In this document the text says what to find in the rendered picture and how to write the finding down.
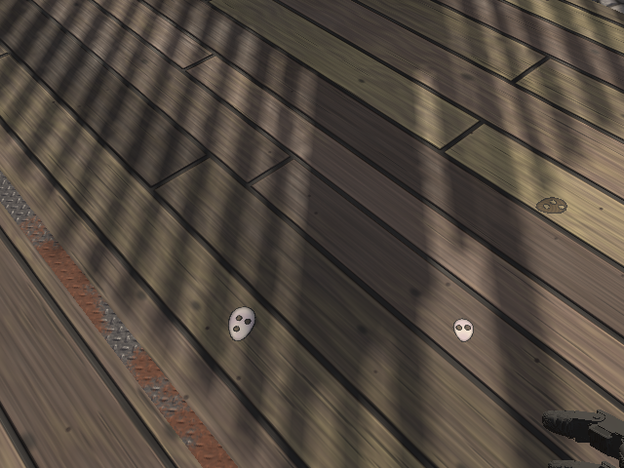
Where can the right robot hand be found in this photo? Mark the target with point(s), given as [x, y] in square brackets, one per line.
[602, 430]

